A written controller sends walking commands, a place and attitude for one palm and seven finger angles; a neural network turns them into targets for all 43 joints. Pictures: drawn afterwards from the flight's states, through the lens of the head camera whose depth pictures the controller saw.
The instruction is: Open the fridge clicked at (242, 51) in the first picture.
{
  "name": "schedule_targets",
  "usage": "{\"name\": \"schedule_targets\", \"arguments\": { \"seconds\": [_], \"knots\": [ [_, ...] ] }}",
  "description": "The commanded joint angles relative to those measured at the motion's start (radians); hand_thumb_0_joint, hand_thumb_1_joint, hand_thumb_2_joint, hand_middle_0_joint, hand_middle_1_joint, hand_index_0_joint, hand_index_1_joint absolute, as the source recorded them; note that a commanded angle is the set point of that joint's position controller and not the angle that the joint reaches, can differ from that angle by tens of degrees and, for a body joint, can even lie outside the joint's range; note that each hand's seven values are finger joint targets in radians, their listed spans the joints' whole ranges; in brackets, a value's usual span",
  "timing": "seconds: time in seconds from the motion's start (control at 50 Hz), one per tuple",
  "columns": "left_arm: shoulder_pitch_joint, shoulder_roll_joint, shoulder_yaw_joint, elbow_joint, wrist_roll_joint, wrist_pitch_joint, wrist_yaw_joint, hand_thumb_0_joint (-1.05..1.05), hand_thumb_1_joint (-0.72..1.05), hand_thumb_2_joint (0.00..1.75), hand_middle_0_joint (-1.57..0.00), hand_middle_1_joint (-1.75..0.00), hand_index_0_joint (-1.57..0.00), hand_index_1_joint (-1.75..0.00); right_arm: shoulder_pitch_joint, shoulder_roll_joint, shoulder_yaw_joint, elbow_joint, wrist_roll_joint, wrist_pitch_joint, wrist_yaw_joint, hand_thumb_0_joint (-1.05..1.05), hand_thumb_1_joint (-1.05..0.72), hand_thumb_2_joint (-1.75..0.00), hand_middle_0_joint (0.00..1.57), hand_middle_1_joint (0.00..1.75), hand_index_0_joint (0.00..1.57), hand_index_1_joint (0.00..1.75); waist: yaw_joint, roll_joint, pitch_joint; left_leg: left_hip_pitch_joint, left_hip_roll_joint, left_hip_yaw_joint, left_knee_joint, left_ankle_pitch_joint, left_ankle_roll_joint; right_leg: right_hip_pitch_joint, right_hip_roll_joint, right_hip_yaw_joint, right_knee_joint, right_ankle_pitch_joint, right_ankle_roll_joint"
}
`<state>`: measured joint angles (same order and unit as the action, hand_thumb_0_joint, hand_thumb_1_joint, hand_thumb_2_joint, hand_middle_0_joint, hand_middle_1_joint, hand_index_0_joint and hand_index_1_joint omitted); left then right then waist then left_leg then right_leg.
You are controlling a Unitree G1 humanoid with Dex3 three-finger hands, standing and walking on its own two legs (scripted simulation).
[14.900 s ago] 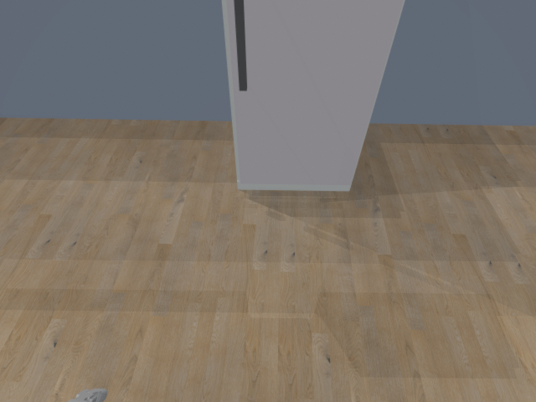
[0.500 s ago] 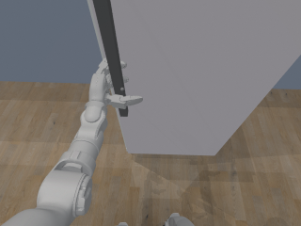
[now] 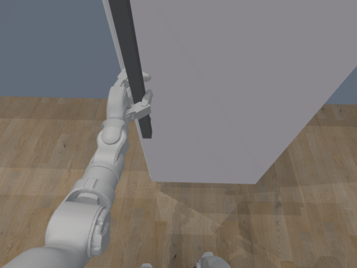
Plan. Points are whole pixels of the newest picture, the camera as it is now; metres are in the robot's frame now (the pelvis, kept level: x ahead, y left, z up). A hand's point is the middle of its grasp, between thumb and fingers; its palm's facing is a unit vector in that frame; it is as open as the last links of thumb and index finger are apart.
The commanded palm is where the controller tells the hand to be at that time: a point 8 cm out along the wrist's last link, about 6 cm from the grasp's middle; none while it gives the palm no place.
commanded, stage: grip the handle and tug to test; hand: left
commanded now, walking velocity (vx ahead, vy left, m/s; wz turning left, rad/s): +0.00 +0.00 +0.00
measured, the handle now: (137, 72) +0.52 +0.07 +0.13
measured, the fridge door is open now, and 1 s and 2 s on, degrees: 0 3 32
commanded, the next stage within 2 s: pull the door a little, standing still in 0.60 s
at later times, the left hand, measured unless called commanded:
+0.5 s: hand (145, 104) +0.46 +0.06 +0.09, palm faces -0.09 -1.00 -0.01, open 6.2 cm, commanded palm +0.41 +0.11 +0.09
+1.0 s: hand (145, 113) +0.43 +0.06 +0.09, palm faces -0.10 -0.99 -0.01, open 6.3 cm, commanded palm +0.37 +0.12 +0.09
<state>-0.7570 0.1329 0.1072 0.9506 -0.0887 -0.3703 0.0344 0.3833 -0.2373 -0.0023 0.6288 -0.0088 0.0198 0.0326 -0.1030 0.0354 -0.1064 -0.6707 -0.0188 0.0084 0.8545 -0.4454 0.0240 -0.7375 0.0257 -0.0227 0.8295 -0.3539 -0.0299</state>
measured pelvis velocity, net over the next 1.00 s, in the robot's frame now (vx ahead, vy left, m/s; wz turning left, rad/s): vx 0.03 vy -0.01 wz -0.02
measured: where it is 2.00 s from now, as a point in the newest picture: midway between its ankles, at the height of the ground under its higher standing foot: outside the picture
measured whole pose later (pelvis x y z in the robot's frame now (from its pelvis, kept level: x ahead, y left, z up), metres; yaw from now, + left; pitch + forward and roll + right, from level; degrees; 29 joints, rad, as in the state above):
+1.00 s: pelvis +0.03 -0.01 +0.01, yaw -1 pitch +14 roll +0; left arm -0.43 0.09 0.04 0.55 -0.10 -0.26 0.01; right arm 0.35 -0.22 -0.01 0.55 0.00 0.04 0.04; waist -0.07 0.04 -0.13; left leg -0.55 -0.01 0.02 0.77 -0.45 0.02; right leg -0.64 0.04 -0.01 0.77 -0.37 -0.04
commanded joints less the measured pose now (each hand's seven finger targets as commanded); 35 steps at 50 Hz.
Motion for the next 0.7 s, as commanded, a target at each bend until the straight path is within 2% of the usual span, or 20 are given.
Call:
{"name": "schedule_targets", "arguments": {
  "seconds": [0.0,0.02,0.04,0.06,0.1,0.14,0.16,0.2,0.24,0.26,0.3,0.34,0.38,0.42,0.46,0.5,0.52,0.58,0.6,0.68],
  "knots": [
    [-0.436,0.07,-0.03,-0.216,0.022,-0.077,-0.015,0.0,0.9,0.9,-0.45,-1.4,-0.45,-1.4,0.086,-0.141,-0.054,-0.081,0.003,-0.025,-0.006,0.0,-0.9,-0.9,0.2,0.3,0.2,0.3,-0.031,-0.052,-0.392,0.154,-0.001,-0.018,-0.081,0.345,-0.004,0.267,0.007,0.004,-0.073,0.38,0.003],
    [-0.47,0.067,-0.037,-0.211,0.023,-0.077,-0.015,0.0,0.9,0.9,-0.45,-1.4,-0.45,-1.4,0.088,-0.14,-0.053,-0.075,0.002,-0.025,-0.007,0.0,-0.9,-0.9,0.2,0.3,0.2,0.3,-0.043,-0.059,-0.372,0.152,0.001,-0.023,-0.084,0.339,-0.004,0.254,0.007,0.0,-0.075,0.373,0.003],
    [-0.469,0.057,-0.045,-0.213,0.025,-0.078,-0.016,0.0,0.9,0.9,-0.45,-1.4,-0.45,-1.4,0.091,-0.139,-0.056,-0.075,0.002,-0.025,-0.006,0.0,-0.9,-0.9,0.2,0.3,0.2,0.3,-0.04,-0.061,-0.381,0.155,0.0,-0.022,-0.082,0.341,-0.004,0.258,0.007,0.001,-0.072,0.375,0.003],
    [-0.449,0.074,-0.026,-0.219,0.023,-0.079,-0.015,0.0,0.9,0.9,-0.45,-1.4,-0.45,-1.4,0.089,-0.141,-0.056,-0.079,0.001,-0.027,-0.005,0.0,-0.9,-0.9,0.2,0.3,0.2,0.3,-0.025,-0.045,-0.403,0.155,-0.003,-0.02,-0.083,0.337,-0.005,0.271,0.007,0.004,-0.072,0.376,0.001],
    [-0.441,0.088,-0.019,-0.225,0.024,-0.08,-0.017,0.0,0.9,0.9,-0.45,-1.4,-0.45,-1.4,0.09,-0.14,-0.054,-0.08,0.003,-0.026,-0.006,0.0,-0.9,-0.9,0.2,0.3,0.2,0.3,-0.021,-0.025,-0.412,0.165,-0.004,-0.02,-0.083,0.36,-0.006,0.279,0.006,0.004,-0.068,0.392,-0.001],
    [-0.436,0.09,-0.017,-0.211,0.022,-0.077,-0.021,0.0,0.9,0.9,-0.45,-1.4,-0.45,-1.4,0.088,-0.14,-0.053,-0.079,0.004,-0.024,-0.007,0.0,-0.9,-0.9,0.2,0.3,0.2,0.3,-0.024,-0.054,-0.397,0.148,-0.003,-0.018,-0.082,0.346,-0.004,0.283,0.006,0.004,-0.073,0.388,0.001],
    [-0.458,0.069,-0.037,-0.216,0.02,-0.078,-0.024,0.0,0.9,0.9,-0.45,-1.4,-0.45,-1.4,0.083,-0.138,-0.051,-0.082,0.003,-0.026,-0.007,0.0,-0.9,-0.9,0.2,0.3,0.2,0.3,-0.033,-0.05,-0.389,0.143,-0.005,-0.017,-0.086,0.327,-0.003,0.281,0.005,0.006,-0.077,0.379,0.002],
    [-0.413,0.095,-0.007,-0.193,0.018,-0.075,-0.025,0.0,0.9,0.9,-0.45,-1.4,-0.45,-1.4,0.085,-0.14,-0.052,-0.082,0.005,-0.026,-0.008,0.0,-0.9,-0.9,0.2,0.3,0.2,0.3,-0.019,-0.06,-0.385,0.126,-0.006,-0.013,-0.087,0.319,-0.002,0.297,0.004,0.008,-0.078,0.382,0.002],
    [-0.407,0.078,-0.022,-0.202,0.016,-0.072,-0.032,0.0,0.9,0.9,-0.45,-1.4,-0.45,-1.4,0.081,-0.139,-0.051,-0.089,0.006,-0.026,-0.009,0.0,-0.9,-0.9,0.2,0.3,0.2,0.3,-0.021,-0.071,-0.384,0.123,-0.007,-0.01,-0.09,0.314,0.0,0.304,0.004,0.009,-0.08,0.383,0.002],
    [-0.401,0.068,-0.03,-0.212,0.014,-0.071,-0.035,0.0,0.9,0.9,-0.45,-1.4,-0.45,-1.4,0.078,-0.137,-0.052,-0.092,0.006,-0.027,-0.007,0.0,-0.9,-0.9,0.2,0.3,0.2,0.3,-0.021,-0.054,-0.389,0.13,-0.008,-0.009,-0.092,0.313,-0.001,0.304,0.004,0.008,-0.081,0.382,0.002],
    [-0.351,0.1,0.0,-0.24,0.01,-0.071,-0.035,0.0,0.9,0.9,-0.45,-1.4,-0.45,-1.4,0.079,-0.139,-0.054,-0.099,0.008,-0.026,-0.006,0.0,-0.9,-0.9,0.2,0.3,0.2,0.3,0.0,-0.054,-0.422,0.142,-0.007,-0.009,-0.09,0.354,-0.001,0.33,0.004,0.01,-0.073,0.415,0.0],
    [-0.322,0.055,-0.036,-0.256,0.005,-0.061,-0.042,0.0,0.9,0.9,-0.45,-1.4,-0.45,-1.4,0.07,-0.133,-0.052,-0.109,0.009,-0.025,-0.003,0.0,-0.9,-0.9,0.2,0.3,0.2,0.3,-0.004,-0.044,-0.4,0.142,-0.007,-0.002,-0.09,0.358,-0.002,0.326,0.004,0.008,-0.078,0.426,0.0],
    [-0.299,0.079,-0.014,-0.262,0.001,-0.055,-0.041,0.0,0.9,0.9,-0.45,-1.4,-0.45,-1.4,0.075,-0.138,-0.052,-0.112,0.01,-0.024,-0.004,0.0,-0.9,-0.9,0.2,0.3,0.2,0.3,0.001,-0.073,-0.396,0.129,-0.006,-0.003,-0.095,0.363,0.0,0.35,0.005,0.007,-0.078,0.439,0.0],
    [-0.223,0.093,0.006,-0.304,-0.002,-0.049,-0.045,0.0,0.9,0.9,-0.45,-1.4,-0.45,-1.4,0.07,-0.135,-0.056,-0.126,0.01,-0.022,-0.002,0.0,-0.9,-0.9,0.2,0.3,0.2,0.3,0.022,-0.076,-0.431,0.13,-0.007,0.008,-0.094,0.395,0.001,0.391,0.002,0.014,-0.074,0.487,0.001],
    [-0.184,0.074,-0.013,-0.344,-0.003,-0.039,-0.05,0.0,0.9,0.9,-0.45,-1.4,-0.45,-1.4,0.064,-0.13,-0.055,-0.136,0.013,-0.02,0.0,0.0,-0.9,-0.9,0.2,0.3,0.2,0.3,0.024,-0.068,-0.414,0.131,-0.004,0.012,-0.099,0.417,0.0,0.401,0.002,0.012,-0.076,0.514,0.001],
    [-0.103,0.076,-0.001,-0.378,-0.013,-0.028,-0.052,0.0,0.9,0.9,-0.45,-1.4,-0.45,-1.4,0.061,-0.128,-0.056,-0.148,0.013,-0.02,0.003,0.0,-0.9,-0.9,0.2,0.3,0.2,0.3,0.046,-0.065,-0.434,0.135,-0.004,0.015,-0.097,0.463,0.001,0.431,0.0,0.015,-0.069,0.559,-0.001],
    [-0.091,0.08,-0.006,-0.403,-0.011,-0.023,-0.053,0.0,0.9,0.9,-0.45,-1.4,-0.45,-1.4,0.061,-0.128,-0.055,-0.152,0.014,-0.018,0.004,0.0,-0.9,-0.9,0.2,0.3,0.2,0.3,0.042,-0.075,-0.425,0.128,-0.003,0.017,-0.101,0.466,0.001,0.443,-0.002,0.016,-0.07,0.577,-0.001],
    [-0.025,0.096,0.003,-0.47,-0.011,-0.01,-0.053,0.0,0.9,0.9,-0.45,-1.4,-0.45,-1.4,0.051,-0.128,-0.057,-0.169,0.016,-0.015,0.005,0.0,-0.9,-0.9,0.2,0.3,0.2,0.3,0.055,-0.075,-0.424,0.118,-0.005,0.023,-0.107,0.476,0.004,0.482,-0.006,0.021,-0.07,0.613,-0.003],
    [-0.016,0.073,-0.017,-0.484,-0.01,-0.003,-0.053,0.0,0.9,0.9,-0.45,-1.4,-0.45,-1.4,0.048,-0.122,-0.056,-0.17,0.016,-0.014,0.005,0.0,-0.9,-0.9,0.2,0.3,0.2,0.3,0.047,-0.068,-0.412,0.134,-0.003,0.024,-0.106,0.49,0.004,0.468,-0.005,0.02,-0.073,0.624,0.0],
    [0.028,0.078,-0.018,-0.526,-0.007,0.014,-0.048,0.0,0.9,0.9,-0.45,-1.4,-0.45,-1.4,0.051,-0.122,-0.059,-0.172,0.015,-0.011,0.003,0.0,-0.9,-0.9,0.2,0.3,0.2,0.3,0.048,-0.088,-0.4,0.138,0.0,0.023,-0.108,0.521,0.003,0.487,-0.008,0.022,-0.075,0.666,0.002]
  ]
}}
